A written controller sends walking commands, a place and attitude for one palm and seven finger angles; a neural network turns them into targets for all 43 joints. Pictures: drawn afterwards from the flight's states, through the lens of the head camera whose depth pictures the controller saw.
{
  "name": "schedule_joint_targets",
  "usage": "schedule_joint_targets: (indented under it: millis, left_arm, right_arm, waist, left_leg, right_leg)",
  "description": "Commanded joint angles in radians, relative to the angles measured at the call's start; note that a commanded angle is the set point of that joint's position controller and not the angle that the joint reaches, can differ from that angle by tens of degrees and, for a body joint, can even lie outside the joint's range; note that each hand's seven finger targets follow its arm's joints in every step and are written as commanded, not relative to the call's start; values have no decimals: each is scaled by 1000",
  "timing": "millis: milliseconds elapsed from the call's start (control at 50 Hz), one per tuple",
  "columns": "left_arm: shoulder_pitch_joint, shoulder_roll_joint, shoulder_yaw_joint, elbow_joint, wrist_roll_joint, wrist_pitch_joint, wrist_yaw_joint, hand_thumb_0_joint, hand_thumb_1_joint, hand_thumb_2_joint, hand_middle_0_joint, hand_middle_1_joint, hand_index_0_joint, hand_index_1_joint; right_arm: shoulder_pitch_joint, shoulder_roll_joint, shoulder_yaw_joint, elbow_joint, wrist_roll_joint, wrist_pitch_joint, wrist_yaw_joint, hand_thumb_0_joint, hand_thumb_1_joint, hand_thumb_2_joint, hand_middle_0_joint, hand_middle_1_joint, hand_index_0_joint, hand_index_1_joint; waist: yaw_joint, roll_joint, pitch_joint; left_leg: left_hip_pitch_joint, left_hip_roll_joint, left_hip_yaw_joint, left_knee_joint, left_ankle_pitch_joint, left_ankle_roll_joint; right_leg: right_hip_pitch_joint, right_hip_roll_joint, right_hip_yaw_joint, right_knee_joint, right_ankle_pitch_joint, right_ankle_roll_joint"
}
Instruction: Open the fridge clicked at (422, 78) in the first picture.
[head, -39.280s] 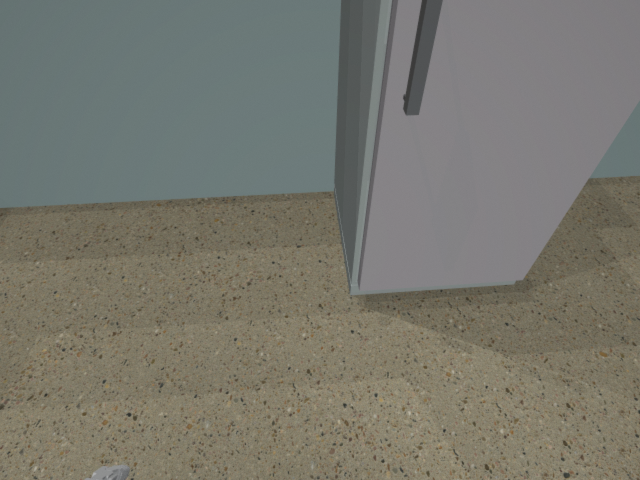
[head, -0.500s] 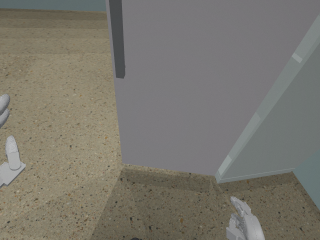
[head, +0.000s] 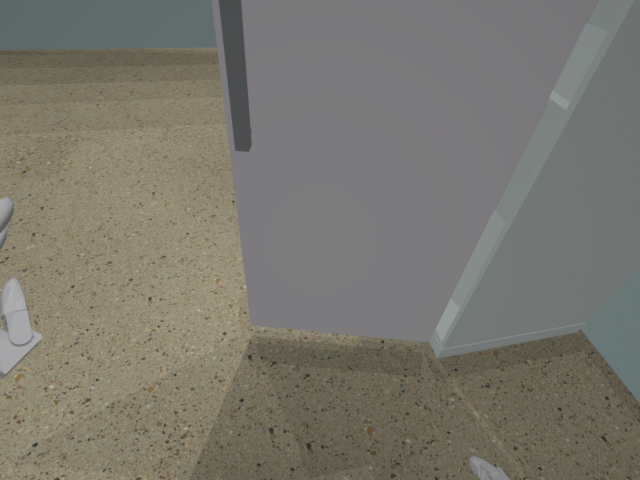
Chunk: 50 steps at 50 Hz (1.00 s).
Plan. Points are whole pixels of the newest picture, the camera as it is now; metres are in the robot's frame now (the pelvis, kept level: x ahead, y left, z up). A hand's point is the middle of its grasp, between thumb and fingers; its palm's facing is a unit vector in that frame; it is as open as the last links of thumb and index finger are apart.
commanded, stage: stop stepping back and stand still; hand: left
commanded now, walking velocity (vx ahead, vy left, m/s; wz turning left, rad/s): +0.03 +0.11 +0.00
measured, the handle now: (239, 66) +0.73 +0.17 +0.21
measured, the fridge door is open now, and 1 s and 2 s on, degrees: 73 73 73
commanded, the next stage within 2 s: let the arm hang, fingers relaxed in 0.08 s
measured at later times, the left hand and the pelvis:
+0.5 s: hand out of the picture +0.09 +0.18 -0.17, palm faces +0.06 -0.98 -0.17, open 6.9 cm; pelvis +0.01 +0.01 -0.01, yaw +3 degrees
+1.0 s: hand out of the picture +0.04 +0.20 -0.17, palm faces +0.04 -0.98 -0.20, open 7.4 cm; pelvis +0.03 +0.02 +0.01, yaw +2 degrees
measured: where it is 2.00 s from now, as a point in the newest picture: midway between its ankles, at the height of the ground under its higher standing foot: outside the picture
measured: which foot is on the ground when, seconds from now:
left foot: down 0.00-1.00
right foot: down 0.00-1.00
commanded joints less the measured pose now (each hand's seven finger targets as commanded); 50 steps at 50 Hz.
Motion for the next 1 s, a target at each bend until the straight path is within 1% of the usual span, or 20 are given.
schedule_joint_targets:
  millis: [0,60,120,140,160,180,220,260,300,320,340,360,380,400,420,460,500,540,640,980]
  left_arm:
    - [-236,139,117,-121,-22,-62,18,0,900,900,-200,-300,-200,-300]
    - [-207,72,41,-85,-17,-46,11,0,900,900,-200,-300,-200,-300]
    - [-256,108,54,-144,-15,-60,18,0,900,900,-200,-300,-200,-300]
    - [-257,112,61,-192,-17,-67,16,0,900,900,-200,-300,-200,-300]
    - [-181,-170,-324,599,72,139,-127,0,900,900,-200,-300,-200,-300]
    - [-178,-179,-303,595,51,231,-138,0,900,900,-200,-300,-200,-300]
    - [-250,-196,-325,648,45,242,-147,0,900,900,-200,-300,-200,-300]
    - [-286,-179,-343,784,36,241,-157,0,900,900,-200,-300,-200,-300]
    - [-256,-147,-357,956,37,240,-159,0,900,900,-200,-300,-200,-300]
    - [-239,-114,-355,1029,38,236,-155,0,900,900,-200,-300,-200,-300]
    - [-251,-66,-359,1084,44,229,-150,0,900,900,-200,-300,-200,-300]
    - [-302,-33,-367,1116,40,230,-151,0,900,900,-200,-300,-200,-300]
    - [-368,-20,-376,1147,40,230,-151,0,900,900,-200,-300,-200,-300]
    - [-403,-36,-382,1186,37,230,-143,0,900,900,-200,-300,-200,-300]
    - [-423,-84,-387,1238,32,224,-140,0,900,900,-200,-300,-200,-300]
    - [-413,-148,-370,1303,36,208,-132,0,900,900,-200,-300,-200,-300]
    - [-354,-174,-386,1368,24,208,-130,0,900,900,-200,-300,-200,-300]
    - [-338,-170,-395,1433,18,221,-130,0,900,900,-200,-300,-200,-300]
    - [-320,-182,-409,1540,17,219,-133,0,900,900,-200,-300,-200,-300]
    - [-308,-207,-414,1631,23,217,-124,0,900,900,-200,-300,-200,-300]
  right_arm:
    - [-165,-159,-72,-131,5,-40,-8,0,-900,-900,200,300,200,300]
    - [-184,-153,-63,-122,14,-37,-13,0,-900,-900,200,300,200,300]
    - [-205,-150,-52,-112,9,-55,-34,0,-900,-900,200,300,200,300]
    - [-209,-175,-61,-124,10,-63,-34,0,-900,-900,200,300,200,300]
    - [-101,-351,-122,81,-4,-44,76,0,-900,-900,200,300,200,300]
    - [-83,-284,-118,32,3,41,75,0,-900,-900,200,300,200,300]
    - [-88,-273,-101,0,-29,53,54,0,-900,-900,200,300,200,300]
    - [-153,-263,-87,-3,-31,71,51,0,-900,-900,200,300,200,300]
    - [-215,-259,-71,22,-25,95,48,0,-900,-900,200,300,200,300]
    - [-211,-225,-65,40,-14,108,52,0,-900,-900,200,300,200,300]
    - [-192,-161,-57,57,0,120,57,0,-900,-900,200,300,200,300]
    - [-160,-145,-55,70,3,135,63,0,-900,-900,200,300,200,300]
    - [-125,-146,-57,105,0,147,66,0,-900,-900,200,300,200,300]
    - [-105,-144,-61,134,-2,158,61,0,-900,-900,200,300,200,300]
    - [-85,-146,-62,172,-3,152,57,0,-900,-900,200,300,200,300]
    - [-34,-117,-61,221,-5,134,48,0,-900,-900,200,300,200,300]
    - [-56,-124,-52,258,-1,120,41,0,-900,-900,200,300,200,300]
    - [-80,-120,-45,297,1,119,34,0,-900,-900,200,300,200,300]
    - [-38,-115,-47,368,8,123,27,0,-900,-900,200,300,200,300]
    - [-35,-88,-40,456,7,121,27,0,-900,-900,200,300,200,300]
  waist:
    - [28,-158,-10]
    - [19,-122,74]
    - [18,1,63]
    - [25,124,58]
    - [-56,269,95]
    - [-32,259,49]
    - [-20,77,-4]
    - [25,-13,-10]
    - [77,32,-25]
    - [86,2,-21]
    - [66,-118,25]
    - [29,-123,67]
    - [-1,-49,69]
    - [-8,-150,80]
    - [-11,-158,95]
    - [-28,-37,21]
    - [15,95,-42]
    - [36,218,-37]
    - [33,20,-3]
    - [29,25,103]
  left_leg:
    - [-303,-1,-39,456,-123,-23]
    - [-50,40,-21,198,-44,-4]
    - [168,-2,26,-109,9,4]
    - [178,71,-113,-202,-29,38]
    - [112,208,-298,-85,412,97]
    - [14,291,-420,-222,451,170]
    - [-16,326,-497,-229,412,212]
    - [-58,258,-357,-222,320,177]
    - [-104,159,-213,-170,210,92]
    - [-156,93,-160,-118,98,50]
    - [-197,-11,-88,-19,-72,-6]
    - [-119,-45,-38,64,-119,-27]
    - [-18,-46,-24,135,-91,-27]
    - [-2,-47,-27,172,-53,-25]
    - [14,-29,-43,158,3,-17]
    - [100,6,-61,-30,134,-13]
    - [171,69,-119,-143,344,-3]
    - [108,96,-155,-210,339,14]
    - [112,79,-133,-248,245,7]
    - [131,70,-111,-295,199,4]
  right_leg:
    - [94,-393,585,-288,-117,-193]
    - [-166,-302,377,-235,-217,-117]
    - [-208,-186,194,-69,-127,-33]
    - [-224,-121,157,51,-84,6]
    - [-395,-102,5,382,152,79]
    - [-344,-34,51,548,-168,86]
    - [-351,-57,139,678,-196,87]
    - [-239,-72,130,520,-163,90]
    - [-30,-46,64,205,17,89]
    - [71,-59,104,60,103,82]
    - [19,-181,309,-107,-32,38]
    - [-139,-306,465,-267,-217,-32]
    - [-251,-323,480,-321,-337,-66]
    - [-259,-274,459,-319,-272,-60]
    - [-227,-246,407,-282,-95,-68]
    - [-113,-211,282,-150,251,-50]
    - [-33,-128,186,-63,369,9]
    - [48,-102,128,-59,295,40]
    - [81,-114,132,-126,301,36]
    - [19,-120,141,-152,246,43]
